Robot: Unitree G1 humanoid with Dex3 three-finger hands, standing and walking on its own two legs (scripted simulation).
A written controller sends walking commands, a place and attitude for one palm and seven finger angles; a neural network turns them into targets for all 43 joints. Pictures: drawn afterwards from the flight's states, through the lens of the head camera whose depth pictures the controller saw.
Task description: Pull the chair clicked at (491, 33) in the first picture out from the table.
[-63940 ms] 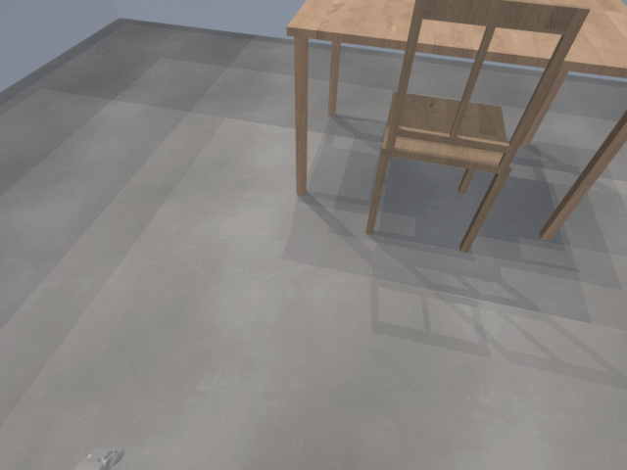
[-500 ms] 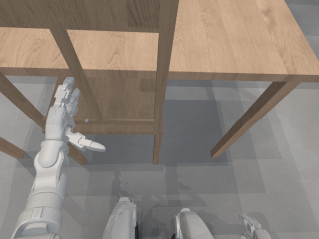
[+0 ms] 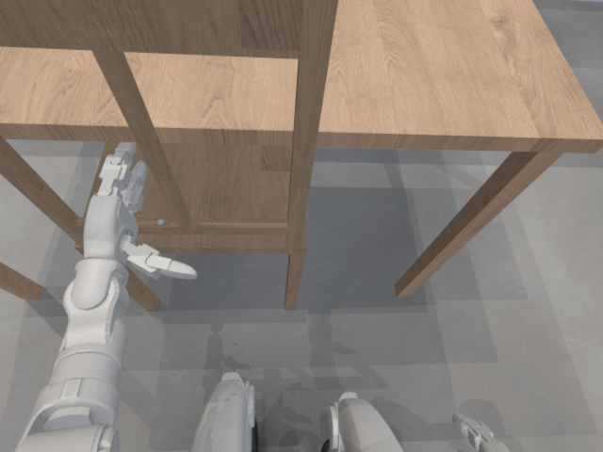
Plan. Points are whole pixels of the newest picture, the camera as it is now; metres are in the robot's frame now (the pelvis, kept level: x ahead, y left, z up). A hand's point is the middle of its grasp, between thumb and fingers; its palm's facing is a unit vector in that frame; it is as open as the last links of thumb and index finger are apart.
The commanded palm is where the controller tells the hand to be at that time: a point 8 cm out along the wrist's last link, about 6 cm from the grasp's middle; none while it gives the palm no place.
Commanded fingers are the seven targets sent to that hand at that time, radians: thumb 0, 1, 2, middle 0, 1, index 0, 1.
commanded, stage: push the fingers through the gap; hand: left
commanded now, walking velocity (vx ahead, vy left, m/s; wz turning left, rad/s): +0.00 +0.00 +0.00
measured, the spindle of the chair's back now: (157, 160) +0.48 +0.20 +0.05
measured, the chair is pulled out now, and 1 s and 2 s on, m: -0.13 -0.11 -0.06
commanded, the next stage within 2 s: hook a spindle and tug to test in 0.02 s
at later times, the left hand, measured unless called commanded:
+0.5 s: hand (166, 212) +0.41 +0.18 +0.03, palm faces +0.04 -1.00 -0.04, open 15.5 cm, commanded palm +0.38 +0.22 +0.03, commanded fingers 0.00 -0.22 0.42 -0.41 -1.18 -0.41 -1.18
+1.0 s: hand (171, 206) +0.42 +0.18 +0.03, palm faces +0.00 -1.00 -0.03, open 6.2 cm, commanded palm +0.39 +0.22 +0.03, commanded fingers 0.00 0.90 0.90 -0.50 -1.45 -0.50 -1.45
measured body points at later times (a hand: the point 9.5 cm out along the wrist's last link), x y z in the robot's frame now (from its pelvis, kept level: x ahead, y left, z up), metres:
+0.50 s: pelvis +0.00 +0.00 +0.00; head +0.12 +0.01 +0.43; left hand +0.40 +0.23 +0.03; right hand +0.11 -0.26 -0.12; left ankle +0.06 +0.11 -0.62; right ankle -0.01 -0.12 -0.62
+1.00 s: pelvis +0.02 +0.00 +0.00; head +0.14 +0.02 +0.44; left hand +0.42 +0.23 +0.03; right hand +0.12 -0.26 -0.11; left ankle +0.06 +0.11 -0.62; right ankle -0.01 -0.12 -0.62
